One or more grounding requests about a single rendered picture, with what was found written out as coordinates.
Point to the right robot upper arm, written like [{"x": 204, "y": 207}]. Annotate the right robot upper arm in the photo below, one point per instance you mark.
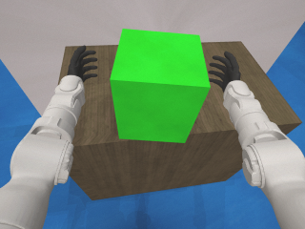
[{"x": 278, "y": 169}]

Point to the robot right forearm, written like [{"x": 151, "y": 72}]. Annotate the robot right forearm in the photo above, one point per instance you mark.
[{"x": 248, "y": 118}]

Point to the robot left hand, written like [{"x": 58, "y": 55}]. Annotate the robot left hand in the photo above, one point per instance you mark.
[{"x": 77, "y": 62}]

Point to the pedestal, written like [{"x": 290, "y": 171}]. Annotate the pedestal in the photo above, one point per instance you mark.
[{"x": 106, "y": 166}]

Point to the carton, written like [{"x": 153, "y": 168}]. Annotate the carton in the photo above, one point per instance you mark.
[{"x": 159, "y": 83}]

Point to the robot right hand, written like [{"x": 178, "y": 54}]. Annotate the robot right hand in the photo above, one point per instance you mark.
[{"x": 230, "y": 72}]

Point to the left robot upper arm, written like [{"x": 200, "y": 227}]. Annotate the left robot upper arm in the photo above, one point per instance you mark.
[{"x": 41, "y": 163}]

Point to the robot left forearm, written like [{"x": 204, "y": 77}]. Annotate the robot left forearm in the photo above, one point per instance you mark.
[{"x": 61, "y": 115}]

